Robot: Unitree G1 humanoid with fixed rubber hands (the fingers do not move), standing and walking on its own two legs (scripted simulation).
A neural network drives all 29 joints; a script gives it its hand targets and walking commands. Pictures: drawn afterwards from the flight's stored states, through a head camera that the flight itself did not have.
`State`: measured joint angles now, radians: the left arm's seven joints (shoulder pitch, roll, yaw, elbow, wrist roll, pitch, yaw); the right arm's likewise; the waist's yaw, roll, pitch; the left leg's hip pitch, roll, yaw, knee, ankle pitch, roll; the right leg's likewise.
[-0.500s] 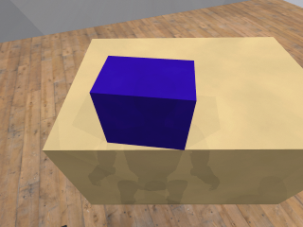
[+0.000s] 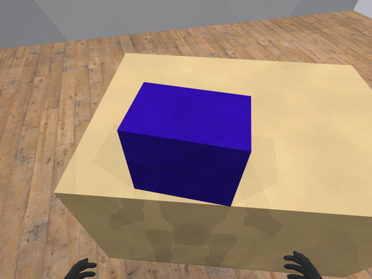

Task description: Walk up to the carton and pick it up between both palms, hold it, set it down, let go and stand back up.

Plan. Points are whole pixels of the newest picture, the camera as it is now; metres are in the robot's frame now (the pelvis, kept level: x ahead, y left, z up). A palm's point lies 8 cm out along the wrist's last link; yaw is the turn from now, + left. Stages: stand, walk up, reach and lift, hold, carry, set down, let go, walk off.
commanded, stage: walk up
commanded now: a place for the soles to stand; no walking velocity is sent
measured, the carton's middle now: (188, 145) +0.45 +0.01 +0.02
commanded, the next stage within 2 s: reach and lift in 1.32 s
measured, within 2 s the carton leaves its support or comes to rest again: neither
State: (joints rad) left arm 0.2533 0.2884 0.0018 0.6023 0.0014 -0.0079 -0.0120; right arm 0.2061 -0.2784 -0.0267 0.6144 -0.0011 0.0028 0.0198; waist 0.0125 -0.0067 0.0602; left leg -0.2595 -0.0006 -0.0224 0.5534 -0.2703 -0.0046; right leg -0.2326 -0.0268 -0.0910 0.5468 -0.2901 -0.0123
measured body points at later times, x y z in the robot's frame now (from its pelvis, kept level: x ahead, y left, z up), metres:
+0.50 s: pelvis +0.00 +0.00 +0.00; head +0.01 +0.01 +0.45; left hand +0.10 +0.28 -0.11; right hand +0.13 -0.25 -0.10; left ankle +0.02 +0.12 -0.73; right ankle +0.00 -0.11 -0.73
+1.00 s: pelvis +0.03 +0.00 -0.01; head +0.05 +0.01 +0.44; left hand +0.10 +0.29 -0.11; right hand +0.18 -0.24 -0.11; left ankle +0.02 +0.12 -0.73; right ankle +0.00 -0.11 -0.73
